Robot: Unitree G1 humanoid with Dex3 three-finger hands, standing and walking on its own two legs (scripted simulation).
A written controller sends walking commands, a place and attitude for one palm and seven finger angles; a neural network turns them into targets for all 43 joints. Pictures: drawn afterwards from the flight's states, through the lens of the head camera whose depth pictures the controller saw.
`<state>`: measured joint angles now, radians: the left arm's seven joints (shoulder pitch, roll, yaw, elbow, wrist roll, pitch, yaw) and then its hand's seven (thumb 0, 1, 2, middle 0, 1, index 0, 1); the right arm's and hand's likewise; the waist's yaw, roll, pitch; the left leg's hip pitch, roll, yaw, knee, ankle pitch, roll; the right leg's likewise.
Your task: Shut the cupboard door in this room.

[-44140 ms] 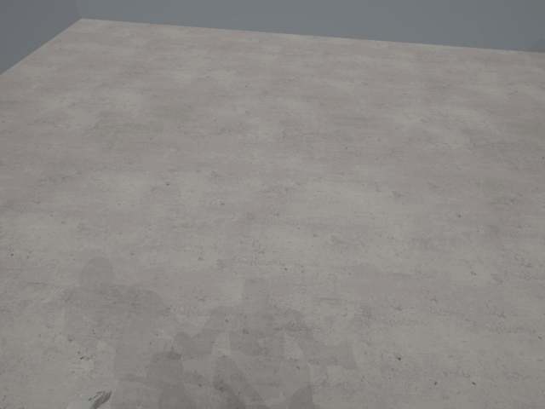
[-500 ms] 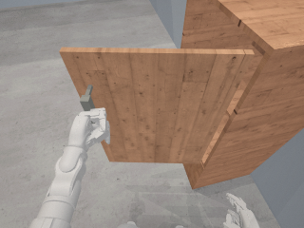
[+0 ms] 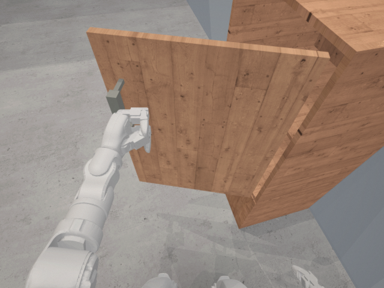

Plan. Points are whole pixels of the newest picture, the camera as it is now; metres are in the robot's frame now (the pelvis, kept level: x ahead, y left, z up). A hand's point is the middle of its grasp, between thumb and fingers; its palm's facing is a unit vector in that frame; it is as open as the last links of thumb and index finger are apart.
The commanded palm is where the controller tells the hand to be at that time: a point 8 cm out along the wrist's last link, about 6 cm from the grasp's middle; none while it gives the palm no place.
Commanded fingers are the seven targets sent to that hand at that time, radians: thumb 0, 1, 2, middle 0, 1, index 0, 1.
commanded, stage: push the door shut along its arc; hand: left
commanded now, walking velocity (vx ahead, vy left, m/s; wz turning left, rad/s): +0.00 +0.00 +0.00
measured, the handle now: (124, 111) +0.48 +0.16 +0.07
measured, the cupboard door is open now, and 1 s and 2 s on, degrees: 66 51 42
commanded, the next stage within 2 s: pull the fist back off the door in 1.10 s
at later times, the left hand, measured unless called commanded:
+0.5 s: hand (167, 113) +0.48 +0.06 +0.07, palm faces -0.33 -0.94 -0.03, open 3.0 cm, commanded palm +0.47 +0.11 +0.08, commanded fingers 0.00 0.90 0.90 -1.30 -1.50 -1.30 -1.50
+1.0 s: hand (180, 101) +0.51 +0.03 +0.08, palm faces -0.43 -0.90 -0.04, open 3.5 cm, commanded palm +0.53 +0.06 +0.08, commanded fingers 0.00 0.90 0.90 -1.30 -1.50 -1.30 -1.50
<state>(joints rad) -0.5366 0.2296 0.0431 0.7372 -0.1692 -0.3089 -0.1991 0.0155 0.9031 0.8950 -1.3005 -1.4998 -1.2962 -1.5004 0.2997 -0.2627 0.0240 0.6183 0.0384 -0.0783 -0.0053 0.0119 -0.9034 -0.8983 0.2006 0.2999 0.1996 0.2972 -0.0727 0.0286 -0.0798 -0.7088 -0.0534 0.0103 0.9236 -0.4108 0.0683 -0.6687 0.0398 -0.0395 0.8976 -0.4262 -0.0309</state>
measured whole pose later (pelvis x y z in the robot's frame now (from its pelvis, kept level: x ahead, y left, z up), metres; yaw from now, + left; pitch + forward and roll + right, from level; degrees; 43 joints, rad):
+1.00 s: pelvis -0.01 -0.02 -0.03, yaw +0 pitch +22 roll -2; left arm -1.16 0.37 0.08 1.25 -0.15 -0.27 -0.36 0.02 1.03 1.01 -1.30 -1.50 -1.29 -1.50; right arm 0.34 -0.29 0.03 0.68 0.01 -0.08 0.00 0.01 -0.90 -0.90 0.20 0.30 0.20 0.30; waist -0.19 0.04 -0.10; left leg -1.02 -0.03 -0.02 1.08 -0.44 0.05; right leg -0.97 0.06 -0.08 1.04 -0.46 -0.06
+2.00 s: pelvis +0.01 -0.03 +0.00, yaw -1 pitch +14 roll +0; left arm -0.57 0.05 0.02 0.82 -0.09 -0.37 0.18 0.02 0.90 0.90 -1.30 -1.50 -1.30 -1.50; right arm 0.33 -0.26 -0.03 0.62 -0.01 0.00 0.06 0.01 -0.91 -0.90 0.20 0.30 0.20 0.30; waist -0.08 0.03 -0.10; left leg -0.72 -0.02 0.01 0.89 -0.42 0.03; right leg -0.69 0.07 -0.04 0.88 -0.43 -0.07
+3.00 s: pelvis +0.03 +0.00 +0.05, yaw +0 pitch -2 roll -1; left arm 0.20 0.27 0.02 -0.16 -0.07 -0.01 0.05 0.01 0.90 0.89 -0.98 -1.15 -0.98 -1.15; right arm 0.17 -0.21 0.07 0.52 0.03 0.03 -0.05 0.01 -0.90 -0.90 0.20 0.30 0.20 0.30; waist 0.03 0.06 -0.01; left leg -0.20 -0.06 0.01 0.52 -0.28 0.07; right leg -0.16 0.04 -0.01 0.48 -0.29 -0.03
